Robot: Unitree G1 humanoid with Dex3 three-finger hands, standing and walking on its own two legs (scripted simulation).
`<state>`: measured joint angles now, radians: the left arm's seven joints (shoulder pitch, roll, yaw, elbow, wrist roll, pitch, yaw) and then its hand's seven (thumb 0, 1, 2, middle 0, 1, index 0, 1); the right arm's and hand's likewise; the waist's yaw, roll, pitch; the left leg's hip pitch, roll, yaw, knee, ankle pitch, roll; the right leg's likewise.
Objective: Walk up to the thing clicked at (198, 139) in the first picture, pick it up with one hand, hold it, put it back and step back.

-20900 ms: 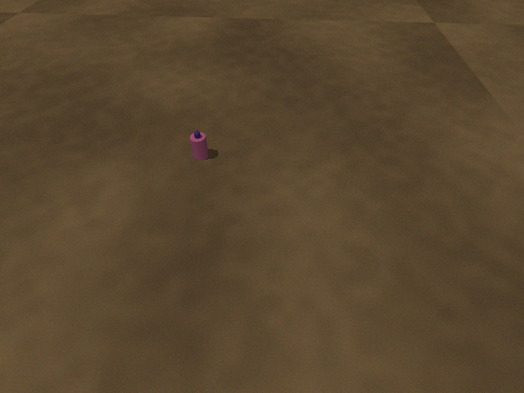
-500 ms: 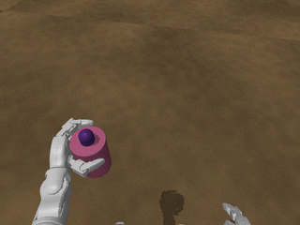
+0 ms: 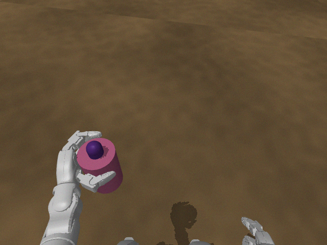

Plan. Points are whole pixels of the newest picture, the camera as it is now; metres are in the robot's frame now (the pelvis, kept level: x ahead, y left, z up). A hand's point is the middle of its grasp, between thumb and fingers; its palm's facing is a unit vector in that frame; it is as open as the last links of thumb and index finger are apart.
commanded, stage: crouch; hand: left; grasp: from the side
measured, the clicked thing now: (100, 163) +0.33 +0.16 +0.00
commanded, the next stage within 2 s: lower in 1.58 s
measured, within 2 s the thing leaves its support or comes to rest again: neither
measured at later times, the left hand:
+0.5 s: hand (107, 180) +0.37 +0.20 -0.22, palm faces +0.19 -0.98 -0.06, open 11.9 cm
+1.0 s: hand (112, 192) +0.38 +0.21 -0.42, palm faces +0.21 -0.98 -0.07, open 11.9 cm
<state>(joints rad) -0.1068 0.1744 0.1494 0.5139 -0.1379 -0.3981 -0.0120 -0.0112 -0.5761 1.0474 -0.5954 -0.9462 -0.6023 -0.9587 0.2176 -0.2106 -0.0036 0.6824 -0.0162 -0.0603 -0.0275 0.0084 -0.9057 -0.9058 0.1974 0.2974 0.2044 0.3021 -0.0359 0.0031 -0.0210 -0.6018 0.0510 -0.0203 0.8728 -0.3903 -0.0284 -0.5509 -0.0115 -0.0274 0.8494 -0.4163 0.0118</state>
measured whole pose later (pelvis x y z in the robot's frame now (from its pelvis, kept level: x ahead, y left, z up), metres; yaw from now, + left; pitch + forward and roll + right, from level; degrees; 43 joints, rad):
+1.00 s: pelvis -0.08 +0.00 -0.36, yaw -5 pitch +31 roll -4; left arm -0.64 0.46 0.53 1.12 -0.05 -0.77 -0.09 -0.01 -0.57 1.05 -0.59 -0.94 -0.60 -0.96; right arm 0.07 -0.25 0.05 0.76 -0.15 0.00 0.08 0.00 -0.95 -0.92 0.20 0.30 0.20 0.30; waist -0.17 -0.04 -0.07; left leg -2.14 0.04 -0.14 2.25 -0.65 -0.06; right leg -2.08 0.02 -0.05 2.22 -0.69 0.01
